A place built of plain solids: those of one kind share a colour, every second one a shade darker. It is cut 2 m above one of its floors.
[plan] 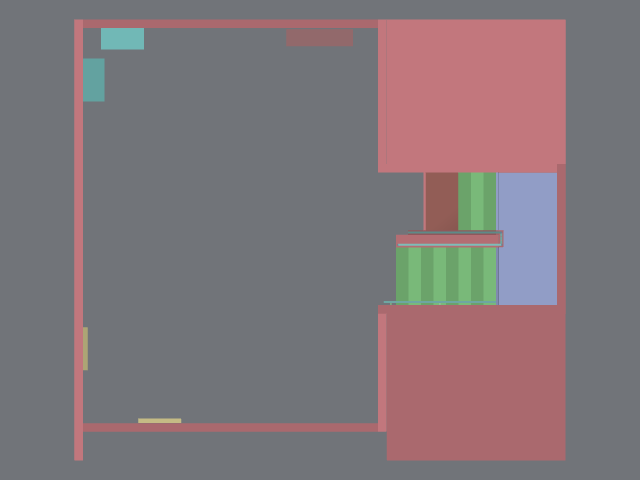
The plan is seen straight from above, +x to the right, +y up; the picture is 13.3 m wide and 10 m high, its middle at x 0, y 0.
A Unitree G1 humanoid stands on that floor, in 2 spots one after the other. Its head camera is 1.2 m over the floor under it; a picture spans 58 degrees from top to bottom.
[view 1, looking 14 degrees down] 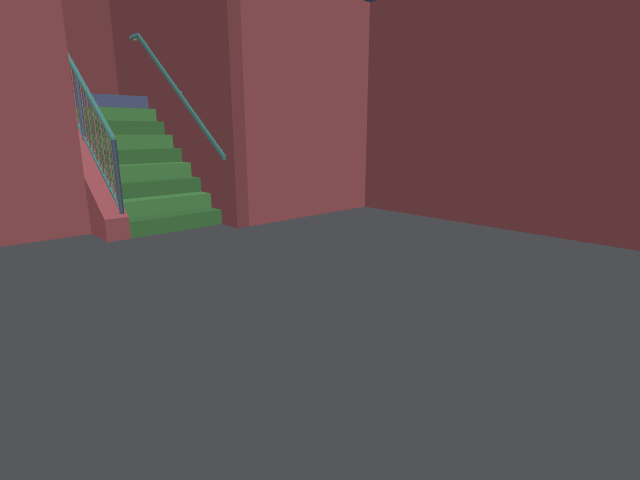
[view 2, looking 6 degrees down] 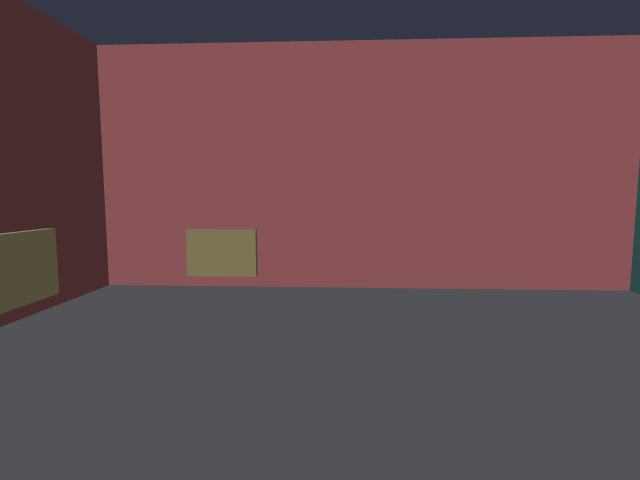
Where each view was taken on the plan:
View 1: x -3.48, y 1.57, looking -43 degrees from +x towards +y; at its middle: ground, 4.96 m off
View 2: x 0.59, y -0.71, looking -177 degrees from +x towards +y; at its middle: wall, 5.56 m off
